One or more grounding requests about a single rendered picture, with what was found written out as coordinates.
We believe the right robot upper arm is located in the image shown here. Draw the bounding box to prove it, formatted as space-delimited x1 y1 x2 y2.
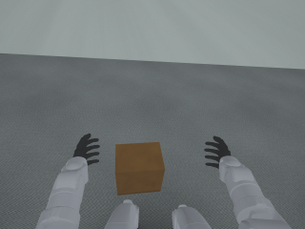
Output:
238 218 291 229

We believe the right robot forearm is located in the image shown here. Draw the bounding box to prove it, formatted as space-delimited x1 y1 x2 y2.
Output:
218 156 292 229

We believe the right robot thigh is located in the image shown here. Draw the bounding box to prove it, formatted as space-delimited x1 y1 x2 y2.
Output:
172 206 212 229

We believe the robot left hand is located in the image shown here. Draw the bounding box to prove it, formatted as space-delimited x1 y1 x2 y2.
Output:
73 134 100 165

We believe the robot thigh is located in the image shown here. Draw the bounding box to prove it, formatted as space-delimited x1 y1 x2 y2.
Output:
104 202 139 229
172 206 212 229

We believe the left robot forearm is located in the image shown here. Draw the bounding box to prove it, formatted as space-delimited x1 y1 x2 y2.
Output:
35 156 89 229

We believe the robot right hand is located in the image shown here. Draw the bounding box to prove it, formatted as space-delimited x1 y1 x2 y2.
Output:
204 135 231 169

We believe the carton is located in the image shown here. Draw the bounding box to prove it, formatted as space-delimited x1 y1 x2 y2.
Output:
115 142 165 196

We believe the left robot thigh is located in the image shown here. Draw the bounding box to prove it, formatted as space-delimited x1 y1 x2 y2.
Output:
104 202 139 229

